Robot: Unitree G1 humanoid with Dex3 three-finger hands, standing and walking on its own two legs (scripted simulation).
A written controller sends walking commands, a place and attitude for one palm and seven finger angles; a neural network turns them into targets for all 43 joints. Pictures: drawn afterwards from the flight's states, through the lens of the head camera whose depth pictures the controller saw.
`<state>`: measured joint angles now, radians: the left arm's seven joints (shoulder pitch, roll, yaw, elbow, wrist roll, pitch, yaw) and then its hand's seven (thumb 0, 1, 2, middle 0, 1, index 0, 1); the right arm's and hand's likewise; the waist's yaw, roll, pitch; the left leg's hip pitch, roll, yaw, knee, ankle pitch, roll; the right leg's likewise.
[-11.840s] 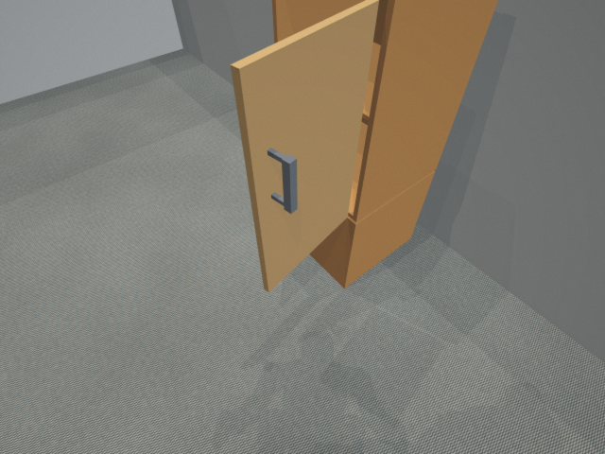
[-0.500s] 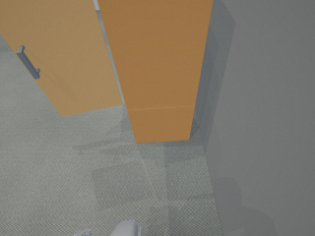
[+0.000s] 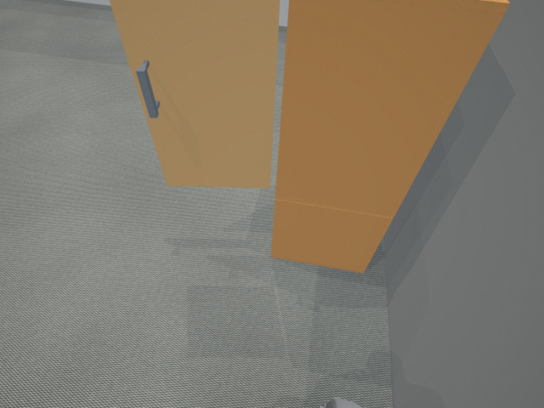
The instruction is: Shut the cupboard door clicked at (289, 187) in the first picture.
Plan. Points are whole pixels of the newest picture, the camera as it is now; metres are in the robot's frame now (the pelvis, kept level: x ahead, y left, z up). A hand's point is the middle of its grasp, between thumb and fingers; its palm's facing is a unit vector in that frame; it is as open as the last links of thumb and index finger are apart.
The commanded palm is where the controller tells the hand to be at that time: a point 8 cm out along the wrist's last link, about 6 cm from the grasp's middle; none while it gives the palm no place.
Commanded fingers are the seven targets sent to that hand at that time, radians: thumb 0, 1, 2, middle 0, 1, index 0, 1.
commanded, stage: take the last steps up to it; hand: left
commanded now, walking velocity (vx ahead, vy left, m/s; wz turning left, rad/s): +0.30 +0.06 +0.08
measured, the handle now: (149, 89) +0.76 +0.37 +0.02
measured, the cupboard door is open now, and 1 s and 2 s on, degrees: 100 100 100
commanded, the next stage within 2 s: come to a stop and stand still in 0.58 s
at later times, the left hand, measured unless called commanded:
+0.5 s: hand out of the picture +0.12 +0.16 -0.17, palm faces +0.12 -0.98 -0.18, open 7.2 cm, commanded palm none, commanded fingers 0.00 0.90 0.90 -0.20 -0.30 -0.20 -0.30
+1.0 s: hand (158, 310) +0.30 +0.25 -0.18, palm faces +0.06 -0.98 -0.21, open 7.3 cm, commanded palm none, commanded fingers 0.00 0.90 0.90 -0.20 -0.30 -0.20 -0.30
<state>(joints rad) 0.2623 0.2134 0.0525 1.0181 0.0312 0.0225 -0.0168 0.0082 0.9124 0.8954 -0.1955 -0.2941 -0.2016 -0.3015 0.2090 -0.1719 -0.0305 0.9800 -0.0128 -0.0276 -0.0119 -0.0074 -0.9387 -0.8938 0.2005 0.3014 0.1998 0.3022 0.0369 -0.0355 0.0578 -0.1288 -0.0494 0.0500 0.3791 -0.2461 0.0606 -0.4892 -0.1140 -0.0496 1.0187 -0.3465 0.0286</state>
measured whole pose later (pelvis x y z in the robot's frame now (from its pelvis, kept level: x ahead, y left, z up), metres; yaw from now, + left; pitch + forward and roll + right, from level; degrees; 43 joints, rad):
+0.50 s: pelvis +0.14 -0.01 +0.00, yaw +5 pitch +0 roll +1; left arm 0.31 0.15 0.04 1.09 0.03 -0.07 0.00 0.00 0.93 0.90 -0.20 -0.29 -0.21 -0.30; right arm 0.25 -0.17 -0.06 1.07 -0.02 0.01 0.03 0.01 -0.91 -0.90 0.19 0.30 0.19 0.30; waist 0.00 0.00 0.06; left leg -0.51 0.08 0.06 0.76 -0.20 -0.03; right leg -0.04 -0.07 -0.18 0.32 -0.27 0.01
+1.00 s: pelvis +0.24 +0.06 -0.01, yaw +1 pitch +0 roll -1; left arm 0.16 0.20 0.06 1.00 0.02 0.05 0.02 0.01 0.92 0.90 -0.20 -0.29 -0.20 -0.30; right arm 0.15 -0.16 -0.04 1.04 -0.02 0.01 -0.04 -0.01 -0.93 -0.89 0.20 0.30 0.20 0.30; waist -0.01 -0.02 0.07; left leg -0.28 0.03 0.17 0.50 -0.23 0.07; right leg -0.37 -0.04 -0.06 0.82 -0.45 0.02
